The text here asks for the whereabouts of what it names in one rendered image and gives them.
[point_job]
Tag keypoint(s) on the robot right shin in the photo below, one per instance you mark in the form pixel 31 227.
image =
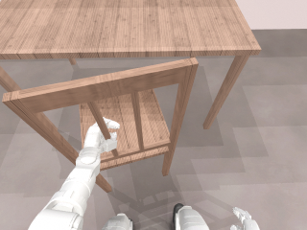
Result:
pixel 185 207

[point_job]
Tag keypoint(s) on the table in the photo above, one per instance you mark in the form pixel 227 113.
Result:
pixel 45 29

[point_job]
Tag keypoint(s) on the robot right hand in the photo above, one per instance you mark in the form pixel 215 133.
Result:
pixel 245 218

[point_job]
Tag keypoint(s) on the robot left forearm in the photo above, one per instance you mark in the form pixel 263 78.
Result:
pixel 77 188

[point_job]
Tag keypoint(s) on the robot left upper arm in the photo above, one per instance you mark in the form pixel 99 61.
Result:
pixel 50 219

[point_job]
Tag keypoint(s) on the chair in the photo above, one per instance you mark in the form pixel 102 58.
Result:
pixel 125 97

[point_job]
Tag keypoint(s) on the robot left thigh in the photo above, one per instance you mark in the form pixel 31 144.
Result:
pixel 118 223

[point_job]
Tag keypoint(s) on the robot left hand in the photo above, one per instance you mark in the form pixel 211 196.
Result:
pixel 95 138

